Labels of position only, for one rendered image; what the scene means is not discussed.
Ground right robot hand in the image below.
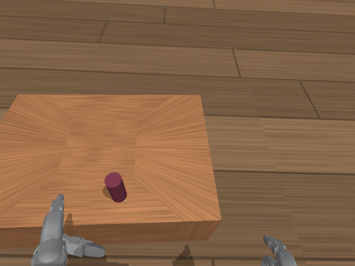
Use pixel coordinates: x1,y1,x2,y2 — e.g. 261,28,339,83
261,235,297,266

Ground left robot hand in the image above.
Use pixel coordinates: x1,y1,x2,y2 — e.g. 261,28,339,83
40,194,105,257

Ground left robot arm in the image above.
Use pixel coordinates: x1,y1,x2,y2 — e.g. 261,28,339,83
31,238,67,266

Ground can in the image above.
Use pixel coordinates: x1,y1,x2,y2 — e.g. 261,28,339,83
104,172,127,203

